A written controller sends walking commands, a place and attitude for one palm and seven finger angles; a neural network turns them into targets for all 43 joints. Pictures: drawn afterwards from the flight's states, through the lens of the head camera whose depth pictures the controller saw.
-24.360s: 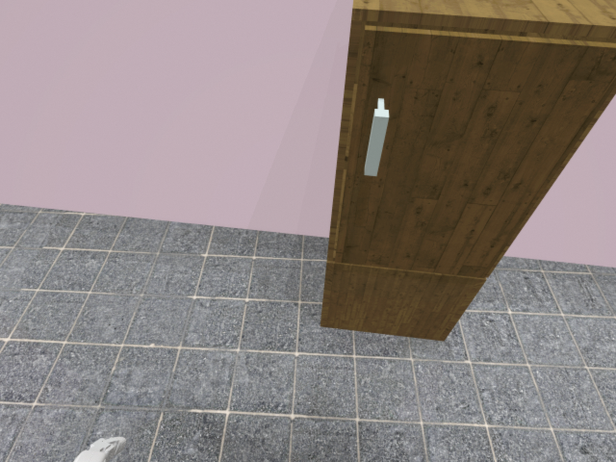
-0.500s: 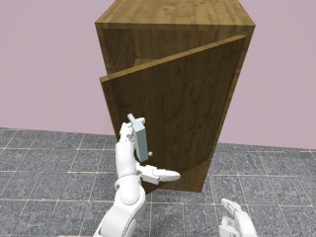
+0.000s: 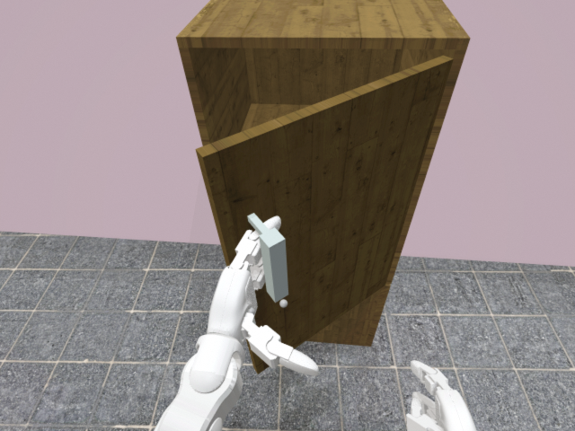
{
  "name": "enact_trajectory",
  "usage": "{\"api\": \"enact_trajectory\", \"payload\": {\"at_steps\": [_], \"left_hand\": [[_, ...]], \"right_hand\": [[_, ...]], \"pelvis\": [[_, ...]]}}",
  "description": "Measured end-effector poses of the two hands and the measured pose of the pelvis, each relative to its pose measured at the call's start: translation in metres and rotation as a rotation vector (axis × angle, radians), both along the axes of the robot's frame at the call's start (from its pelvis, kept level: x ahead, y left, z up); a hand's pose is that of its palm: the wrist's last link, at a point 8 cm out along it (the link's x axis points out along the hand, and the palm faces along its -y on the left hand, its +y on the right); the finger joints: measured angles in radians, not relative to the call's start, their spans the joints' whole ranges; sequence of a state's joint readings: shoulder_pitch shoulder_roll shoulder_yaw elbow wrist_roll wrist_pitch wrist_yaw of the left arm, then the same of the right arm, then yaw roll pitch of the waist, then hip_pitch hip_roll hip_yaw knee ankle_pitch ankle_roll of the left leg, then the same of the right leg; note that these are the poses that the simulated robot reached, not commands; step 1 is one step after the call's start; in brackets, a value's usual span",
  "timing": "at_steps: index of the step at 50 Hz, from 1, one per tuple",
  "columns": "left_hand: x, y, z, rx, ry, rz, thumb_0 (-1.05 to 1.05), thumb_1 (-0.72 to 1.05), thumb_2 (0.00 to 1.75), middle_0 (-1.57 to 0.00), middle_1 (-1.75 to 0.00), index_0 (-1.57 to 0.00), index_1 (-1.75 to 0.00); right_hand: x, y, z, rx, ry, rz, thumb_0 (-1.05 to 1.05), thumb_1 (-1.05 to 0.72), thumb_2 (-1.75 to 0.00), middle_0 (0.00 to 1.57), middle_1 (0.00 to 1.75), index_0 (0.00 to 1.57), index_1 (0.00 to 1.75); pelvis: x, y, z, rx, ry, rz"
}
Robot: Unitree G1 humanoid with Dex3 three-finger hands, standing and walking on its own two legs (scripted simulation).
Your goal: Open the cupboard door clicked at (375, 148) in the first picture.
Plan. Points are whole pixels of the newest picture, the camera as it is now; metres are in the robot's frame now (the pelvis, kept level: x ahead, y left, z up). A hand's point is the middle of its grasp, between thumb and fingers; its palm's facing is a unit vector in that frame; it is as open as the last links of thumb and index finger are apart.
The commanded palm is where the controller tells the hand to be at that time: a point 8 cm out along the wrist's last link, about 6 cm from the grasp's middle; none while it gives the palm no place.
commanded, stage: slide the hand sideways off the handle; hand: left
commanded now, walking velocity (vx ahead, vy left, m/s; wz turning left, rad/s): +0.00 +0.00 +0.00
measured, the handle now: (266, 257) +0.32 +0.05 +0.10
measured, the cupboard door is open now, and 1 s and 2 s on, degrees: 41 40 40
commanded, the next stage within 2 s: draw the hand back to the body in 0.86 s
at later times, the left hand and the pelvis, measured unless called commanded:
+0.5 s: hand (253, 324) +0.22 +0.06 +0.10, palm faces -0.09 -1.00 -0.01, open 16.1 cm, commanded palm +0.19 +0.13 +0.10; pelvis +0.02 -0.01 +0.00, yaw -1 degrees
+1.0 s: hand (197, 351) +0.19 +0.12 +0.10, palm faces -0.06 -1.00 -0.01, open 16.3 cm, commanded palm +0.16 +0.18 +0.11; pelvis +0.02 -0.01 -0.01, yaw +1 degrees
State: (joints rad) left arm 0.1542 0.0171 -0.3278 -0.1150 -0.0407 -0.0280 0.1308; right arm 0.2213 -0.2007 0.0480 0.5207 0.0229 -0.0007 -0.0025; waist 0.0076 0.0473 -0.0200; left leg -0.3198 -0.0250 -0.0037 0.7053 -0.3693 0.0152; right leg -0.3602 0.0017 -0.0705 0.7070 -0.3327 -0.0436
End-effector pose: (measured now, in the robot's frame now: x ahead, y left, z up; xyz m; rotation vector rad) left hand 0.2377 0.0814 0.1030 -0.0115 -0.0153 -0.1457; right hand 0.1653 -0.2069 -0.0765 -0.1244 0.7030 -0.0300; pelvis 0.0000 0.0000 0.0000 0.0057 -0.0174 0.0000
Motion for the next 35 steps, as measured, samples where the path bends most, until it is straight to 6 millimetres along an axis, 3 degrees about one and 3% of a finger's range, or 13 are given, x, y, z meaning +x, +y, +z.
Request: {"api": "enact_trajectory", "payload": {"at_steps": [8,24,35], "left_hand": [[-0.004,0.002,0.002,0.003,0.002,0.019,-0.01,-0.50,0.30,-0.18,-0.35,-0.18,-0.33],[-0.028,0.032,-0.003,0.025,0.031,0.048,-0.01,-0.50,0.30,-0.20,-0.33,-0.21,-0.32],[-0.043,0.055,-0.004,0.054,0.042,0.063,-0.01,-0.50,0.30,-0.22,-0.33,-0.22,-0.33]], "right_hand": [[0.004,-0.003,0.009,0.005,-0.026,-0.007,0.01,-0.91,-0.89,0.20,0.30,0.20,0.30],[0.033,-0.014,0.017,-0.020,-0.085,0.013,0.01,-0.91,-0.89,0.20,0.30,0.20,0.30],[0.032,-0.024,0.010,-0.029,-0.092,-0.002,0.01,-0.91,-0.89,0.20,0.30,0.20,0.30]], "pelvis": [[0.005,-0.004,0.002,0.003,0.005,-0.020],[0.020,-0.014,0.000,0.000,0.033,-0.013],[0.026,-0.019,-0.004,0.000,0.058,-0.010]]}}
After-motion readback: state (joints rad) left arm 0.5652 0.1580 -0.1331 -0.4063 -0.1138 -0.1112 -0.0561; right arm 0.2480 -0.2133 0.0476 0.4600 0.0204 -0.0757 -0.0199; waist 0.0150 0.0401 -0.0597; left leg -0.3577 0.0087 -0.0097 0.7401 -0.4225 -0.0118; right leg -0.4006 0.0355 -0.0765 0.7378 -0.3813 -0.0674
